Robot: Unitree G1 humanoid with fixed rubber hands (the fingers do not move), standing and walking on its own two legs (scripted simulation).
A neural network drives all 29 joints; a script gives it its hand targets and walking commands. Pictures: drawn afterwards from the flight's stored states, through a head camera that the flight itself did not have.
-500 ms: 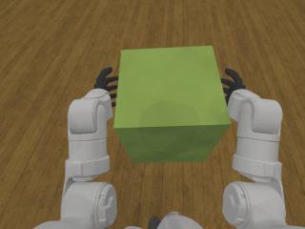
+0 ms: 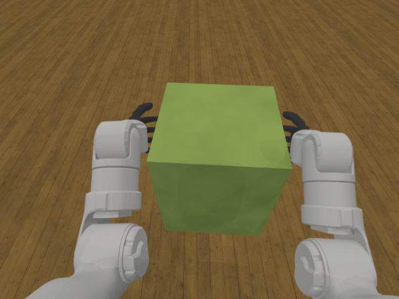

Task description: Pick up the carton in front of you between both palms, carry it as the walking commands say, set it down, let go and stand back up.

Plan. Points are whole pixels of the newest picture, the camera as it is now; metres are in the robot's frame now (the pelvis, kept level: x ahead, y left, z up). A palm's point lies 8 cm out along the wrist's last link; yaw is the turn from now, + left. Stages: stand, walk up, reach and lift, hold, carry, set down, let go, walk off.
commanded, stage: carry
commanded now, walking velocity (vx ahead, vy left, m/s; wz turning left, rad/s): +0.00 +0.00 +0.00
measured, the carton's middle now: (215, 163) +0.38 -0.02 +0.08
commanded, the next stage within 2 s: none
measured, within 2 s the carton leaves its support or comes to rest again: neither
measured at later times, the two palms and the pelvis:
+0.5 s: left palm (133, 139) +0.36 +0.14 +0.17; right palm (301, 136) +0.36 -0.16 +0.17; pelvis +0.00 -0.02 +0.00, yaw +0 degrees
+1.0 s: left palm (136, 92) +0.56 +0.17 +0.13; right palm (260, 90) +0.55 -0.13 +0.14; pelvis +0.18 +0.02 +0.00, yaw +2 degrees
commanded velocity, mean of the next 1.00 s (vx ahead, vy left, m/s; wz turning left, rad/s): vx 0.39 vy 0.00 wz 0.00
